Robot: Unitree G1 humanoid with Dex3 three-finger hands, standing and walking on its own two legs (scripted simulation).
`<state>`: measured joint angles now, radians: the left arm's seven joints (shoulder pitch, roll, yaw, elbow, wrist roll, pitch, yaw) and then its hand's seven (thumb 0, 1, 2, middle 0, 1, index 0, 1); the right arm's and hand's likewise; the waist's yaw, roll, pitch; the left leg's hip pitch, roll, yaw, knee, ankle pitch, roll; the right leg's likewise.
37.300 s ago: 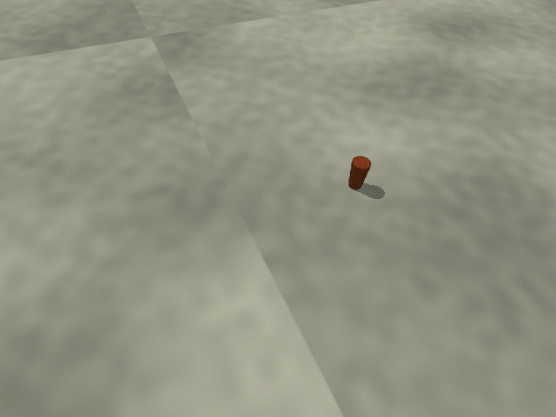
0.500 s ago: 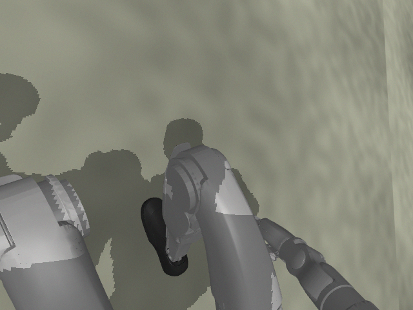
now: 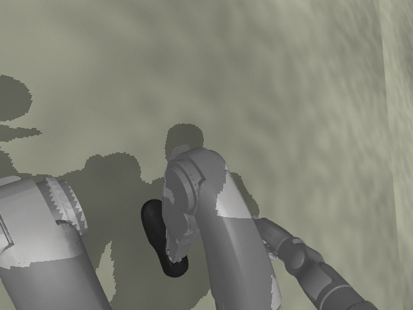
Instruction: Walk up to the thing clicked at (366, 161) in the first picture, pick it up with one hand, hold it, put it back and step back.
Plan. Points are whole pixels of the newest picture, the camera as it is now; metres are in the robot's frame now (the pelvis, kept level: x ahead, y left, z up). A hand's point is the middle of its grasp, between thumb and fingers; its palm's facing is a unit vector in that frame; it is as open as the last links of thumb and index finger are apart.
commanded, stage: withdraw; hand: left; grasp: from the side
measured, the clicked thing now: out of the picture +0.46 +0.31 -0.21
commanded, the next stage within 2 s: rise in 0.32 s
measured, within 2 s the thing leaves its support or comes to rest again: neither
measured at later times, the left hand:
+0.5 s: hand out of the picture +0.42 +0.38 -0.10, palm faces +0.34 -0.93 -0.12, open 17.5 cm
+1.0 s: hand out of the picture +0.29 +0.37 +0.04, palm faces +0.33 -0.82 -0.46, open 17.3 cm
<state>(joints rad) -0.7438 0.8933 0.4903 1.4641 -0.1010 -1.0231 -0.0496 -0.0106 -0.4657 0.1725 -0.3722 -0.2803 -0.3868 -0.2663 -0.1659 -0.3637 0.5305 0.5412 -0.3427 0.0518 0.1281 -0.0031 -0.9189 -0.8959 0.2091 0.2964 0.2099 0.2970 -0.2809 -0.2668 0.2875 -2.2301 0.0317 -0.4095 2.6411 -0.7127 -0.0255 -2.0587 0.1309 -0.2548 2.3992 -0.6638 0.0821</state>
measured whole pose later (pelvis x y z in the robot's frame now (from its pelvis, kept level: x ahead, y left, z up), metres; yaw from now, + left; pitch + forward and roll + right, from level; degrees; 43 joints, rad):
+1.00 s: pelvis +0.01 -0.02 +0.13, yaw +11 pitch +33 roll -7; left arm -0.24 0.56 0.36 0.52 0.05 -0.10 -0.01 -0.01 -0.51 0.08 -0.06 -0.06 -0.06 -0.06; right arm 0.09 -0.25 0.04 0.56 0.03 0.19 0.04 0.00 -0.90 -0.90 0.21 0.30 0.21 0.30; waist -0.05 0.00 -0.13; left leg -2.06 0.06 -0.12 2.14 -0.66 -0.01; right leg -1.97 0.04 -0.06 2.07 -0.69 0.03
